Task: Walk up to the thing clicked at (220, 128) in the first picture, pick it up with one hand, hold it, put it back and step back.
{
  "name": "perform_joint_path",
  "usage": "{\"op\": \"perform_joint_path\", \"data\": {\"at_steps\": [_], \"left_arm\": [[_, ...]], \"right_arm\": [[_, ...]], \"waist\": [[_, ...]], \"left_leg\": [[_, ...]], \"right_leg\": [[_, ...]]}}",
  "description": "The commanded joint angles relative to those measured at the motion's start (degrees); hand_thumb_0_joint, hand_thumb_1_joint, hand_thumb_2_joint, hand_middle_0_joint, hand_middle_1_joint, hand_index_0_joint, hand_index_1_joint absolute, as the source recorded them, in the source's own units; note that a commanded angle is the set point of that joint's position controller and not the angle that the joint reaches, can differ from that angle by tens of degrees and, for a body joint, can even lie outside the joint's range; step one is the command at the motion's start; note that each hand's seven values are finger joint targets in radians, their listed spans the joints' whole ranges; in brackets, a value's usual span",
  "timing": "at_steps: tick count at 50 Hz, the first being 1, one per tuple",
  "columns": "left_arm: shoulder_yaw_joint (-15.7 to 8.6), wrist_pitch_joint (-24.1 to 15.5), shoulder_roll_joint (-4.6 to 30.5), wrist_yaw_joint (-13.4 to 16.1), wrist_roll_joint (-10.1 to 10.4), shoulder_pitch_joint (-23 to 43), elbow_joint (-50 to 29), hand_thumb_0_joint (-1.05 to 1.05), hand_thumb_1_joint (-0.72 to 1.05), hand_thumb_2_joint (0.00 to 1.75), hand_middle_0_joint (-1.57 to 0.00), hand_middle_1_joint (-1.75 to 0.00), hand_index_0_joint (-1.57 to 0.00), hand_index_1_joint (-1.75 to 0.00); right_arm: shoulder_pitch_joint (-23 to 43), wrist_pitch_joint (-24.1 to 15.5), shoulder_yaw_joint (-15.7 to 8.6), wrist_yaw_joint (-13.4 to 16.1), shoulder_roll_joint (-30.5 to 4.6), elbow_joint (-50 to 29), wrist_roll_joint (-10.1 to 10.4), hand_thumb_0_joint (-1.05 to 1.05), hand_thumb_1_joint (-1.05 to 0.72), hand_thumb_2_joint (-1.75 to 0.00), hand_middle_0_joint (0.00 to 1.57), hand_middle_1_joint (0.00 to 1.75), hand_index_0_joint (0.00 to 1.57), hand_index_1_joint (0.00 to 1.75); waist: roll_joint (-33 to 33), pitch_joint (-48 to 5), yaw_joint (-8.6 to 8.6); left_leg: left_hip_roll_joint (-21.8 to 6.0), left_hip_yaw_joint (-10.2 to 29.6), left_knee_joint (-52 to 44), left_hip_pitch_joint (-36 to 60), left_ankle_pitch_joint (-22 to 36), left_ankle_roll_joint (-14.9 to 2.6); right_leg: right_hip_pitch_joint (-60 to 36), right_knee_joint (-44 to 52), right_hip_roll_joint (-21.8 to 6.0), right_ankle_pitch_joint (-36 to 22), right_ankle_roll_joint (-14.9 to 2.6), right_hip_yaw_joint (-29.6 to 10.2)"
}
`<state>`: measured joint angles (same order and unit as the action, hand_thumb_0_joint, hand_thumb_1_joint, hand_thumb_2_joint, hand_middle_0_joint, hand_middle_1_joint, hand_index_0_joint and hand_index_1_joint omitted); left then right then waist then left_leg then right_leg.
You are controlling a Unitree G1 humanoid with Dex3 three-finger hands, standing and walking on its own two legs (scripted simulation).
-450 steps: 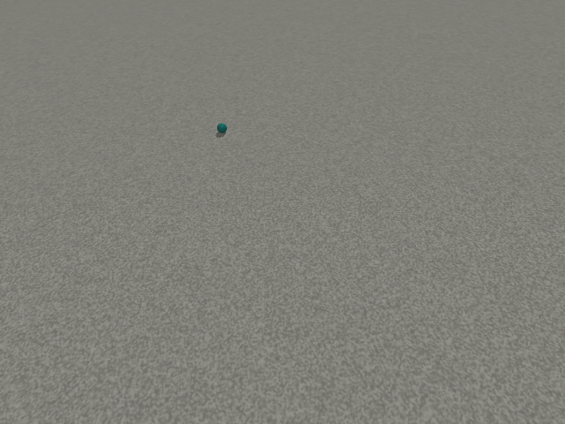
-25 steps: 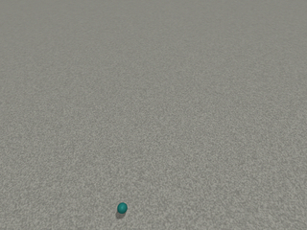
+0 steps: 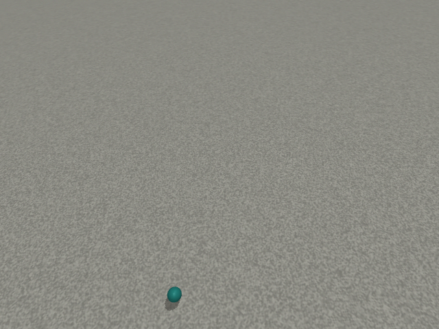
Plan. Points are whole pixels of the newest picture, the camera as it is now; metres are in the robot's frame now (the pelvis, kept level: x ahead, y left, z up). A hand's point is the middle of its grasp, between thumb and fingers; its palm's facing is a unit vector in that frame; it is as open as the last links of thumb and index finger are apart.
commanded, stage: walk up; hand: left
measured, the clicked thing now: (174, 294) +0.40 +0.26 -0.75
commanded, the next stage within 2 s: none
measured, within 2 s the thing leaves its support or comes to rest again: neither
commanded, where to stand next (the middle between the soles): +0.05 +0.02 m, yaw +0 degrees
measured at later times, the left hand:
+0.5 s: hand out of the picture +0.05 +0.31 -0.18, palm faces -0.05 -0.94 -0.34, open 7.4 cm
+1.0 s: hand out of the picture -0.08 +0.29 -0.15, palm faces -0.03 -0.91 -0.42, open 7.4 cm
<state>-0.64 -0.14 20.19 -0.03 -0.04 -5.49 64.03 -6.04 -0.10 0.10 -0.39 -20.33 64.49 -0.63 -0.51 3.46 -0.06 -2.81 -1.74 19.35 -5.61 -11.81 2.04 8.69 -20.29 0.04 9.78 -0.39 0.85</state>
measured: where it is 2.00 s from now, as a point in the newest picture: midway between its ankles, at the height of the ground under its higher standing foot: outside the picture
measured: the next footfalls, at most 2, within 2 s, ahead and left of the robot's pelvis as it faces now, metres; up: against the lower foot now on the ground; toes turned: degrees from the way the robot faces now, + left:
left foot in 0.28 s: -0.05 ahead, +0.15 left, +0.00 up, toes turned +0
right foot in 0.72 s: -0.12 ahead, -0.07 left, +0.00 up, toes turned -1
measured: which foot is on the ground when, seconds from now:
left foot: down 0.00-0.12, up 0.14-0.26, down 0.28-0.78, up 0.80-1.00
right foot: down 0.00-0.30, up 0.32-0.70, down 0.72-1.00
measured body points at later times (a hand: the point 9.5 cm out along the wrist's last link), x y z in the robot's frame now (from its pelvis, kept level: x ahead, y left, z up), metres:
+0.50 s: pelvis -0.09 +0.06 -0.01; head -0.01 +0.09 +0.43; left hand +0.05 +0.36 -0.16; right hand -0.04 -0.26 -0.12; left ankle -0.09 +0.15 -0.75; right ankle -0.11 -0.09 -0.66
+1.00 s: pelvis -0.21 +0.03 -0.02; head -0.15 +0.01 +0.43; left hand -0.08 +0.33 -0.12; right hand -0.11 -0.30 -0.14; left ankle -0.26 +0.17 -0.68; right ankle -0.16 -0.07 -0.75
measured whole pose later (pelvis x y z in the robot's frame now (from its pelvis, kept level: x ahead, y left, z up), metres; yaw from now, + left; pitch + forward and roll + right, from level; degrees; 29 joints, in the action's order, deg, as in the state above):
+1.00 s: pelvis -0.21 +0.03 -0.02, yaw -2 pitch -1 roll +2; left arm -4.2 4.1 20.0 0.4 -2.6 -7.3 43.9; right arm -8.7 1.6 -2.3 2.5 -23.7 48.9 0.0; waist -0.5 9.0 -1.3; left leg 4.7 6.2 61.7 -21.9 -30.6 1.6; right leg 19.9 -34.4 0.2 13.7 -2.4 -0.5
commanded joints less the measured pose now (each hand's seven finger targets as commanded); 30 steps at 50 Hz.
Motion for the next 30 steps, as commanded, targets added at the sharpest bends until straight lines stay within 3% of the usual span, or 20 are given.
{"op": "perform_joint_path", "data": {"at_steps": [1,4,5,7,8,9,11,12,13,14,15,16,17,19,21,23,25,27,29,30], "left_arm": [[-4.84,-0.33,14.81,1.27,0.70,-0.20,-5.79,0.00,0.90,0.90,-0.20,-0.30,-0.20,-0.30],[-5.59,0.55,15.76,1.23,0.46,2.11,-8.56,0.00,0.90,0.90,-0.20,-0.30,-0.20,-0.30],[-5.69,0.81,16.25,1.31,0.20,2.85,-9.52,0.00,0.90,0.90,-0.20,-0.30,-0.20,-0.30],[-5.76,1.08,17.04,1.47,-0.93,5.07,-11.76,0.00,0.90,0.90,-0.20,-0.30,-0.20,-0.30],[-6.01,1.24,17.19,1.51,-1.51,5.24,-12.63,0.00,0.90,0.90,-0.20,-0.30,-0.20,-0.30],[-6.10,1.41,17.13,1.52,-1.75,5.95,-13.40,0.00,0.90,0.90,-0.20,-0.30,-0.20,-0.30],[-5.71,1.51,16.20,1.49,-1.72,7.56,-15.41,0.00,0.90,0.90,-0.20,-0.30,-0.20,-0.30],[-5.47,1.80,15.58,1.59,-1.59,8.15,-15.99,0.00,0.90,0.90,-0.20,-0.30,-0.20,-0.30],[-5.03,2.28,14.00,1.49,-0.97,6.33,-16.17,0.00,0.90,0.90,-0.20,-0.30,-0.20,-0.30],[-4.51,2.53,11.38,1.59,-0.39,6.70,-17.28,0.00,0.90,0.90,-0.20,-0.30,-0.20,-0.30],[-4.57,2.96,9.90,2.01,-0.40,6.95,-17.80,0.00,0.90,0.90,-0.20,-0.30,-0.20,-0.30],[-4.84,3.69,10.60,2.27,-0.70,2.84,-16.86,0.00,0.90,0.90,-0.20,-0.30,-0.20,-0.30],[-4.57,3.67,10.11,2.56,-0.72,1.29,-17.26,0.00,0.90,0.90,-0.20,-0.30,-0.20,-0.30],[-5.33,3.97,12.03,2.77,-1.00,4.13,-16.64,0.00,0.90,0.90,-0.20,-0.30,-0.20,-0.30],[-5.48,4.09,12.26,2.36,-0.45,-0.48,-16.17,0.00,0.90,0.90,-0.20,-0.30,-0.20,-0.30],[-5.81,3.79,11.97,2.17,-0.98,-1.63,-16.82,0.00,0.90,0.90,-0.20,-0.30,-0.20,-0.30],[-5.81,3.48,11.53,2.06,-1.27,-0.59,-18.02,0.00,0.90,0.90,-0.20,-0.30,-0.20,-0.30],[-5.81,3.22,11.42,1.91,-1.26,1.55,-19.38,0.00,0.90,0.90,-0.20,-0.30,-0.20,-0.30],[-5.88,3.12,11.12,1.83,-1.18,0.88,-19.97,0.00,0.90,0.90,-0.20,-0.30,-0.20,-0.30],[-5.89,3.07,11.09,1.77,-1.25,-0.49,-19.91,0.00,0.90,0.90,-0.20,-0.30,-0.20,-0.30]], "right_arm": [[0.27,0.34,-3.37,1.18,-12.45,-3.97,0.76,0.00,-0.90,-0.90,0.20,0.30,0.20,0.30],[-0.78,1.27,-3.82,1.18,-11.84,-5.55,0.78,0.00,-0.90,-0.90,0.20,0.30,0.20,0.30],[-1.20,1.60,-3.91,1.20,-11.55,-5.81,0.72,0.00,-0.90,-0.90,0.20,0.30,0.20,0.30],[-2.68,2.50,-4.54,1.03,-11.41,-6.88,0.33,0.00,-0.90,-0.90,0.20,0.30,0.20,0.30],[-3.69,2.92,-4.74,0.85,-11.48,-7.37,0.06,0.00,-0.90,-0.90,0.20,0.30,0.20,0.30],[-5.24,3.00,-4.88,0.75,-11.34,-7.56,0.21,0.00,-0.90,-0.90,0.20,0.30,0.20,0.30],[-7.49,2.50,-5.22,0.74,-11.74,-8.28,0.60,0.00,-0.90,-0.90,0.20,0.30,0.20,0.30],[-8.73,2.07,-5.46,0.91,-11.94,-8.54,0.42,0.00,-0.90,-0.90,0.20,0.30,0.20,0.30],[-7.61,1.52,-5.74,1.16,-13.48,-8.98,-0.06,0.00,-0.90,-0.90,0.20,0.30,0.20,0.30],[-5.62,1.24,-6.92,1.29,-17.74,-9.63,-0.88,0.00,-0.90,-0.90,0.20,0.30,0.20,0.30],[-5.71,0.98,-7.54,1.53,-19.63,-10.46,-1.73,0.00,-0.90,-0.90,0.20,0.30,0.20,0.30],[-4.70,0.90,-7.36,1.75,-18.24,-11.01,-1.96,0.00,-0.90,-0.90,0.20,0.30,0.20,0.30],[-3.88,1.01,-7.57,1.82,-20.18,-13.01,-1.56,0.00,-0.90,-0.90,0.20,0.30,0.20,0.30],[-0.35,0.95,-7.62,2.43,-18.69,-14.17,-1.83,0.00,-0.90,-0.90,0.20,0.30,0.20,0.30],[1.96,0.59,-6.95,3.07,-16.12,-15.52,-1.76,0.00,-0.90,-0.90,0.20,0.30,0.20,0.30],[-0.87,0.54,-6.88,3.30,-14.61,-15.71,-1.00,0.00,-0.90,-0.90,0.20,0.30,0.20,0.30],[-3.81,0.59,-7.16,3.49,-14.19,-15.67,-0.65,0.00,-0.90,-0.90,0.20,0.30,0.20,0.30],[-5.96,0.64,-7.31,3.66,-14.51,-15.86,-0.51,0.00,-0.90,-0.90,0.20,0.30,0.20,0.30],[-6.36,0.77,-7.40,3.65,-15.10,-16.43,-0.51,0.00,-0.90,-0.90,0.20,0.30,0.20,0.30],[-5.43,0.82,-7.51,3.55,-15.91,-17.16,-0.47,0.00,-0.90,-0.90,0.20,0.30,0.20,0.30]], "waist": [[2.66,-3.64,-0.48],[4.82,-8.75,0.22],[6.01,-8.97,0.14],[10.32,-7.81,0.27],[11.89,-6.87,0.17],[12.40,-6.38,0.81],[12.15,-7.65,2.24],[11.14,-8.53,3.05],[2.99,-8.43,2.50],[-9.49,-7.50,2.23],[-12.40,-5.22,2.24],[-5.09,-6.02,0.05],[-9.86,-7.13,1.20],[-9.30,-4.29,0.92],[-7.85,-3.82,-1.95],[-6.45,-5.15,-1.17],[-6.23,-5.79,0.72],[-6.06,-5.62,2.58],[-7.02,-6.64,3.03],[-7.73,-7.46,2.38]], "left_leg": [[-3.65,2.80,7.29,-1.22,18.31,-3.81],[-0.16,1.28,14.82,-1.96,9.18,-3.41],[1.13,0.87,17.56,-2.34,3.32,-3.34],[3.67,1.53,27.06,-5.08,-16.03,-3.82],[3.60,2.93,31.33,-6.47,-20.25,-4.30],[2.58,4.20,30.81,-7.09,-21.05,-4.52],[2.02,4.64,26.56,-6.77,-15.93,-4.84],[1.09,4.18,18.10,-6.74,-8.78,-4.89],[-2.20,6.17,6.89,-6.14,7.87,-5.11],[-9.11,16.89,2.28,-4.07,23.30,-7.42],[-13.74,23.60,1.47,-0.18,34.95,-9.74],[-14.89,19.79,4.46,0.34,38.60,-12.12],[-17.88,22.81,4.23,-1.45,40.90,-13.72],[-15.60,20.52,2.86,-5.84,31.52,-13.03],[-10.89,13.97,7.27,-0.04,34.29,-11.80],[-10.07,13.16,9.07,5.17,37.53,-11.48],[-10.00,13.37,9.72,9.36,37.32,-11.33],[-10.61,13.59,9.79,9.47,35.34,-12.25],[-12.19,14.14,10.55,10.59,35.65,-13.83],[-13.65,14.58,10.76,9.29,34.70,-14.79]], "right_leg": [[0.15,-2.18,-8.52,-26.78,-3.58,-7.33],[0.58,-1.98,-12.61,-25.71,-7.57,-11.31],[2.11,-1.93,-14.28,-25.10,-9.17,-12.83],[5.63,-1.29,-18.18,-23.24,-12.86,-16.14],[8.26,-0.82,-19.48,-20.62,-14.15,-16.99],[9.22,-1.40,-19.42,-19.01,-14.21,-16.10],[7.97,-6.21,-16.99,-20.65,-11.60,-13.63],[5.81,-10.43,-14.50,-19.47,-8.82,-11.83],[5.96,-16.56,-8.94,-14.55,-5.46,-7.52],[11.57,-27.30,-0.02,-4.96,-2.05,-3.74],[20.71,-33.49,6.68,21.84,-0.98,-5.62],[20.10,-39.63,5.48,23.56,-1.28,-9.07],[20.35,-42.76,6.42,26.32,-0.92,-10.58],[19.45,-48.26,6.00,23.05,-0.75,-13.69],[23.26,-49.63,5.76,17.32,-0.28,-12.59],[23.61,-48.33,5.91,16.35,0.57,-11.22],[23.73,-41.93,5.37,16.42,1.74,-10.16],[22.06,-36.47,4.51,17.09,2.22,-9.16],[20.28,-31.52,3.09,17.79,2.03,-7.81],[17.69,-28.84,1.83,17.85,1.80,-6.91]]}}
